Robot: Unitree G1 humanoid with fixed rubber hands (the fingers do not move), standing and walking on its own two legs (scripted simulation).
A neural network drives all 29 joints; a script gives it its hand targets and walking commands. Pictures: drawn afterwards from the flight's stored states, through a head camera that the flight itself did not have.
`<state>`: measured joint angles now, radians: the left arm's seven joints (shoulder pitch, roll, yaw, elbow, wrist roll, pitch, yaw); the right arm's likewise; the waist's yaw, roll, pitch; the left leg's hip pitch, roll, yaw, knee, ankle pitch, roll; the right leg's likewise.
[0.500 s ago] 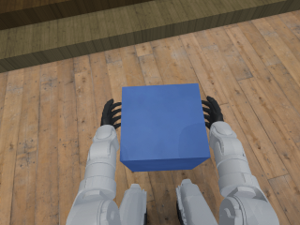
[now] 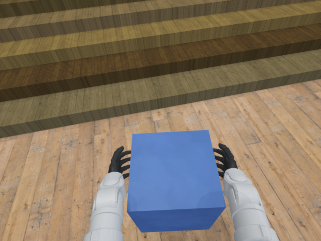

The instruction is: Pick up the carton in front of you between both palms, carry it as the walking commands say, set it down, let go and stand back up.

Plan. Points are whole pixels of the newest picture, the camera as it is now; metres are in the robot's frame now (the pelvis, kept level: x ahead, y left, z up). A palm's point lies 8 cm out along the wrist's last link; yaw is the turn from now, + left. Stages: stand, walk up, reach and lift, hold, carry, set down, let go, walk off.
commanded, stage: reach and lift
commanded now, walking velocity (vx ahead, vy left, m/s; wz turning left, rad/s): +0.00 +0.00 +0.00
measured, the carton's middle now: (172, 184) +0.30 +0.00 -0.08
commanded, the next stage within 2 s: hold in 1.18 s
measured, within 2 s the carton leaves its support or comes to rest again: neither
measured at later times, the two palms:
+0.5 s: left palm (109, 171) +0.29 +0.15 +0.05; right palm (234, 167) +0.29 -0.15 +0.05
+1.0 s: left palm (109, 166) +0.30 +0.15 +0.06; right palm (235, 162) +0.29 -0.15 +0.06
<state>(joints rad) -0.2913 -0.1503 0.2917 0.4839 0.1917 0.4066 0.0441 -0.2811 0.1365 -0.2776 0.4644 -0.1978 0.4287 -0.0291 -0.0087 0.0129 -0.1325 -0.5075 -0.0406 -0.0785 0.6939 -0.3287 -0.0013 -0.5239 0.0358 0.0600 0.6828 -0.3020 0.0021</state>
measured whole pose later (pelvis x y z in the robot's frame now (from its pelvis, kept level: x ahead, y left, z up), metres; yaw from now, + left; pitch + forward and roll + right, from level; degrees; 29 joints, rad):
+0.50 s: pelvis -0.02 +0.00 +0.02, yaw +0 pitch -5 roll +0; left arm -0.36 -0.17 0.34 0.41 0.30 0.59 -0.02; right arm -0.34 0.17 -0.32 0.39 -0.30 0.61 0.02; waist -0.01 0.01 0.03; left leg -0.17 -0.04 -0.08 0.48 -0.23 0.00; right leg -0.19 0.03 0.07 0.48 -0.21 0.00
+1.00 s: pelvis +0.01 +0.00 +0.03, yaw +0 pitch -5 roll +0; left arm -0.27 -0.15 0.25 0.30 0.28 0.66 -0.01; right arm -0.26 0.15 -0.23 0.28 -0.27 0.67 0.01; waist 0.00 0.01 0.02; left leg -0.08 -0.03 -0.08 0.38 -0.21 0.00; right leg -0.10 0.03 0.07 0.38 -0.19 0.00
